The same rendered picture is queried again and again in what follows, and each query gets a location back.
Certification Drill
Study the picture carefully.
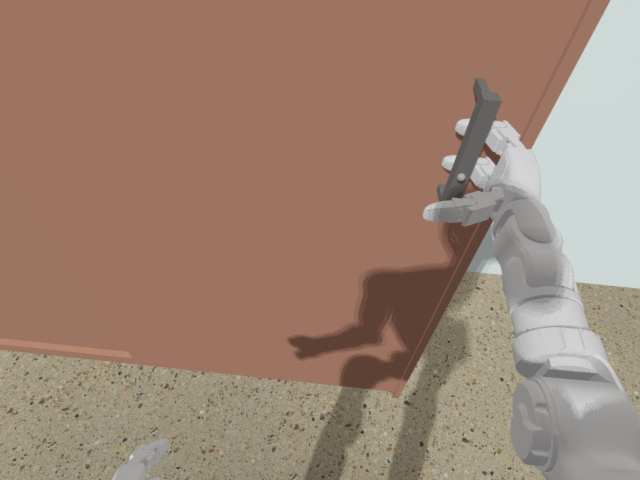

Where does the left robot hand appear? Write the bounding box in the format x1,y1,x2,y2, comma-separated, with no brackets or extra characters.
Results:
112,438,169,480

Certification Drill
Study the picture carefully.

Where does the right robot hand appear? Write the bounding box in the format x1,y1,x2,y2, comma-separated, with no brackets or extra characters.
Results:
423,119,541,227

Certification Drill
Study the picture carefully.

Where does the wardrobe door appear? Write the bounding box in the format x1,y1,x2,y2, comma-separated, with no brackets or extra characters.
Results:
0,0,589,392
0,164,128,352

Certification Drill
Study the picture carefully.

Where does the robot right upper arm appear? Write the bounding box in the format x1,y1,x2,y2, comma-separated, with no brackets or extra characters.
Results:
510,376,640,480

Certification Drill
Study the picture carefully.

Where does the handle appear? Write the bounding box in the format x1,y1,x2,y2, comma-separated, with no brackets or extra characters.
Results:
437,77,502,202

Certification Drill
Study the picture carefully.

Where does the right robot forearm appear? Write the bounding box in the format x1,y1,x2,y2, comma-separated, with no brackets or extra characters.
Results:
492,199,640,430

